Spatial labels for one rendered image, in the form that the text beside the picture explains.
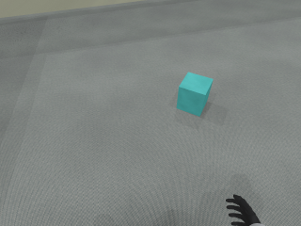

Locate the right robot hand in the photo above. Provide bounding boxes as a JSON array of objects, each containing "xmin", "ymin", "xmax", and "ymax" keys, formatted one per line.
[{"xmin": 226, "ymin": 194, "xmax": 261, "ymax": 226}]

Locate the carton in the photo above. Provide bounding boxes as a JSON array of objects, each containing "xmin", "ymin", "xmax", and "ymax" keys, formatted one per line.
[{"xmin": 176, "ymin": 72, "xmax": 214, "ymax": 117}]

